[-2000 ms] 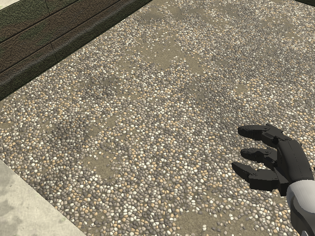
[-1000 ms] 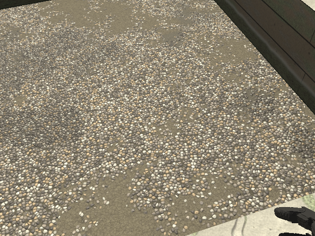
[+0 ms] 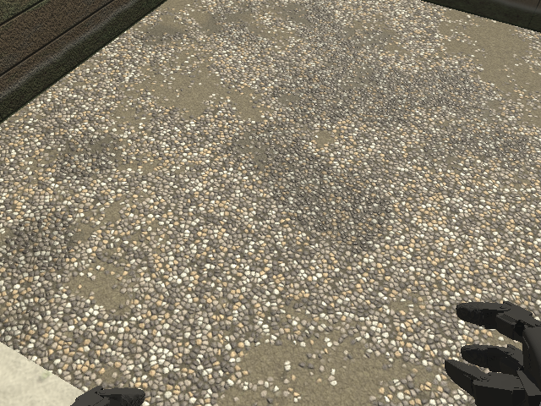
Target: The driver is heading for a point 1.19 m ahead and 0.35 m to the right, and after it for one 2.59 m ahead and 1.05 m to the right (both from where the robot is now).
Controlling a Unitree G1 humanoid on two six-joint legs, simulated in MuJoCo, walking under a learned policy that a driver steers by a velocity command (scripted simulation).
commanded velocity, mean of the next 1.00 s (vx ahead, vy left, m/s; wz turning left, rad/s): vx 1.00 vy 0.00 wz -0.40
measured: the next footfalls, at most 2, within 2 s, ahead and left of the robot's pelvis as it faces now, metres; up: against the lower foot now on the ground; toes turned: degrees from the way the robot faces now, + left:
left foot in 0.08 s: +0.12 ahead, +0.15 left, +0.00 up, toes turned +0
right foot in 0.34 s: +0.02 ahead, -0.02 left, +0.00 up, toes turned +2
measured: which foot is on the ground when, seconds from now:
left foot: up 0.00-0.06, down 0.08-1.00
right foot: down 0.00-0.10, up 0.12-0.32, down 0.34-0.54, up 0.56-0.76, down 0.78-1.00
